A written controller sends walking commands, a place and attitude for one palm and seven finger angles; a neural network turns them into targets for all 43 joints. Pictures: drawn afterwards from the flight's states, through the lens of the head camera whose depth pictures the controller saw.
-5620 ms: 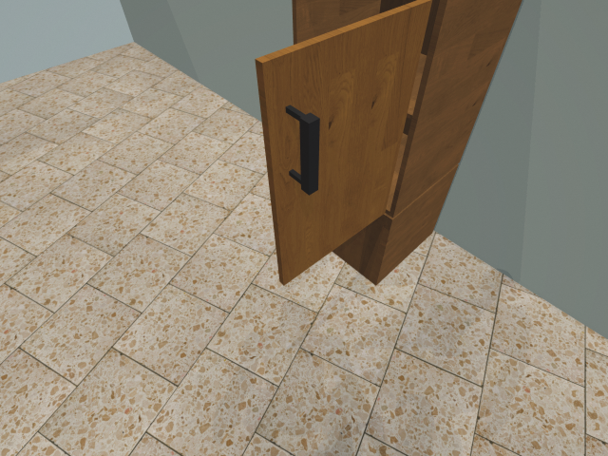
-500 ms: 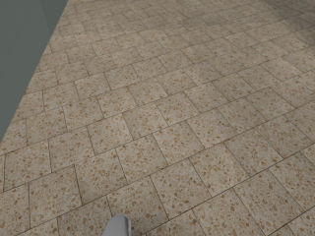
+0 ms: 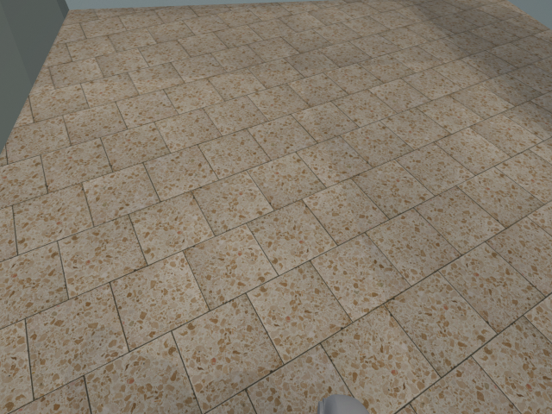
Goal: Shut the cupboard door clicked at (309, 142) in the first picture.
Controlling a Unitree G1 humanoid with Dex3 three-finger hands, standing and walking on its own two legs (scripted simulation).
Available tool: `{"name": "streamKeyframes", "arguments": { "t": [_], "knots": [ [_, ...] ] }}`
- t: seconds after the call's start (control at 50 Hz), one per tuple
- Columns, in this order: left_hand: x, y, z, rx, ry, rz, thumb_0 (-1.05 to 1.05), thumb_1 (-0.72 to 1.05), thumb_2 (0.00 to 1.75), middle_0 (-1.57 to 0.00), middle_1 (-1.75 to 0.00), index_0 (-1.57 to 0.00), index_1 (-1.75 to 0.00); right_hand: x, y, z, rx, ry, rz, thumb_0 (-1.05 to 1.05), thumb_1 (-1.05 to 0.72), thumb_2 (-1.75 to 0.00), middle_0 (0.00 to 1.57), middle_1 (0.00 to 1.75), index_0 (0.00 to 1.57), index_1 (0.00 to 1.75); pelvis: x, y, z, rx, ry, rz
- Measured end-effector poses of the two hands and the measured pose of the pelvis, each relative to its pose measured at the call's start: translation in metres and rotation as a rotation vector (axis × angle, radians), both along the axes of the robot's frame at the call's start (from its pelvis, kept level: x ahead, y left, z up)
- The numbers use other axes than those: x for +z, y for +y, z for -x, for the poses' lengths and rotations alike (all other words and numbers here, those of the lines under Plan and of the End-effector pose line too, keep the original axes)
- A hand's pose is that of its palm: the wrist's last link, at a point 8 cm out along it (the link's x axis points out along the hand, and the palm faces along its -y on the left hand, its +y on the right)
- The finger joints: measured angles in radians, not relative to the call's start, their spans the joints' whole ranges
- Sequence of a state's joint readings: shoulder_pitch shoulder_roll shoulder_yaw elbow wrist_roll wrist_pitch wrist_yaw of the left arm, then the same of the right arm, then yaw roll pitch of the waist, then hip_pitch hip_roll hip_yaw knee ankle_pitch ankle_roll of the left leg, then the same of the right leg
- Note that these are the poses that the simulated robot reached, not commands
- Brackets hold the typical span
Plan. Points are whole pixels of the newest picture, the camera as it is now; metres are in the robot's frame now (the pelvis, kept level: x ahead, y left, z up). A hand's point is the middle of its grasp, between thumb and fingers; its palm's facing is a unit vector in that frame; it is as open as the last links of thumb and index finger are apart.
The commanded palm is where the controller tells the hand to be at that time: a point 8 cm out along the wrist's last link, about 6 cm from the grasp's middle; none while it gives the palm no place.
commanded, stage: walk to a spot facing it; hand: left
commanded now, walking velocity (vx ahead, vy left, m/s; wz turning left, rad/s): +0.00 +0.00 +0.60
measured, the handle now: out of the picture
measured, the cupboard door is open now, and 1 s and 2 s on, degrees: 87 87 87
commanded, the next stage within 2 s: none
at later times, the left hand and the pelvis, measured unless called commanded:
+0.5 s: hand (209, 347) +0.24 +0.14 -0.17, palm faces +0.22 -0.97 -0.13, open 7.2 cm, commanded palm none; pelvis +0.15 -0.04 -0.01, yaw +14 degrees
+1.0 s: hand (192, 388) +0.17 +0.16 -0.15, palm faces +0.49 -0.81 -0.32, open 7.4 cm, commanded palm none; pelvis +0.21 -0.07 -0.01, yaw +31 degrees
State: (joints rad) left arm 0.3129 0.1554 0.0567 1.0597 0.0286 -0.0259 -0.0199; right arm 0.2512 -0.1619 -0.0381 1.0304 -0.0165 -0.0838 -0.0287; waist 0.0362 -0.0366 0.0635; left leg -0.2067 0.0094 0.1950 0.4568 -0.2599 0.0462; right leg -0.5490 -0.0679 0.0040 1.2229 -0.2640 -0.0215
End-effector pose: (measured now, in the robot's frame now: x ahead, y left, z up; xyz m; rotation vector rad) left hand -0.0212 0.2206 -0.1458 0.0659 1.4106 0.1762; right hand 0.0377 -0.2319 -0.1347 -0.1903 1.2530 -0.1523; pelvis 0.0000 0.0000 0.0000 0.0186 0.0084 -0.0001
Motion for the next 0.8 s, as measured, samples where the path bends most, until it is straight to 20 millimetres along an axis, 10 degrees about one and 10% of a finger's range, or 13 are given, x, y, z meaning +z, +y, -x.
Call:
{"name": "streamKeyframes", "arguments": {
  "t": [0.18, 0.28, 0.42, 0.58, 0.8],
  "knots": [
    [0.013, -0.003, -0.206, -0.167, -0.238, -0.086, 0.01, 0.93, 0.9, -0.2, -0.3, -0.2, -0.29, -0.002, -0.014, 0.056, -0.159, 0.331, -0.04, 0.0, -0.93, -0.9, 0.19, 0.3, 0.19, 0.3, -0.004, -0.026, -0.084, 0.008, -0.005, 0.0],
    [0.014, -0.028, -0.266, -0.145, -0.354, -0.095, 0.01, 0.92, 0.9, -0.2, -0.3, -0.2, -0.29, -0.013, -0.022, 0.033, -0.144, 0.439, -0.082, 0.0, -0.92, -0.9, 0.19, 0.3, 0.19, 0.3, -0.014, -0.044, -0.118, 0.086, -0.006, 0.001],
    [0.01, -0.045, -0.256, -0.014, -0.315, -0.034, 0.01, 0.91, 0.9, -0.2, -0.3, -0.2, -0.3, -0.007, -0.038, -0.097, 0.001, 0.243, -0.044, 0.01, -0.91, -0.9, 0.19, 0.3, 0.19, 0.3, -0.002, -0.045, -0.144, 0.184, 0.004, 0.001],
    [-0.022, -0.002, -0.221, 0.179, -0.268, -0.036, -0.01, 0.93, 0.9, -0.21, -0.3, -0.21, -0.3, -0.001, -0.022, -0.249, 0.224, -0.048, 0.053, 0.0, -0.91, -0.9, 0.19, 0.3, 0.19, 0.3, -0.022, -0.021, -0.165, 0.288, 0.008, 0.04],
    [0.01, 0.024, -0.178, 0.308, -0.147, -0.16, 0.01, 0.92, 0.9, -0.2, -0.3, -0.2, -0.29, 0.01, -0.006, -0.321, 0.393, -0.076, 0.034, 0.0, -0.91, -0.9, 0.2, 0.3, 0.2, 0.3, -0.004, -0.032, -0.188, 0.391, 0.024, 0.031]
  ]
}}
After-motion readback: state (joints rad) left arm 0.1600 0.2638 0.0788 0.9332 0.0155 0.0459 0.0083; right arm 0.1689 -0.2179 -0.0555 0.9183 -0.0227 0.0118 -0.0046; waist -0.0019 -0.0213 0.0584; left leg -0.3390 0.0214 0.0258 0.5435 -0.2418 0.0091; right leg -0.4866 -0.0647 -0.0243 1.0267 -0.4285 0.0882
